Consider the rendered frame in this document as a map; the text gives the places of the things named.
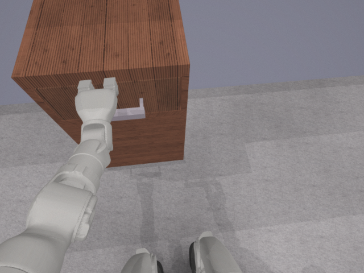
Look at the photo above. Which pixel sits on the left robot hand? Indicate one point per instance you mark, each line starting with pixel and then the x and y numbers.
pixel 94 103

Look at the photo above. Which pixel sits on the robot right thigh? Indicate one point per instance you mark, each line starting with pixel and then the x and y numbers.
pixel 212 255

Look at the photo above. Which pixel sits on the robot left thigh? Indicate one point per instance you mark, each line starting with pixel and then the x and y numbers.
pixel 141 263

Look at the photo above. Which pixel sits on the left robot upper arm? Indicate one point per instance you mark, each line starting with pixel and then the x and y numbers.
pixel 62 215

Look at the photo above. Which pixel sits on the drawer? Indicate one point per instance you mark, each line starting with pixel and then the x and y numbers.
pixel 160 94

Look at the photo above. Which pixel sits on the robot left forearm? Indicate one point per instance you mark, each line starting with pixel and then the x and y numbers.
pixel 88 162

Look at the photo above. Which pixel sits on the handle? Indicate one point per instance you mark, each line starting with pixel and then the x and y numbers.
pixel 130 113

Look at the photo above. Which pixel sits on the robot thigh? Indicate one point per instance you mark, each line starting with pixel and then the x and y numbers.
pixel 141 263
pixel 212 255

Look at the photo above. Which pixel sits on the cabinet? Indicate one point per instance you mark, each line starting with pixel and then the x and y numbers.
pixel 67 41

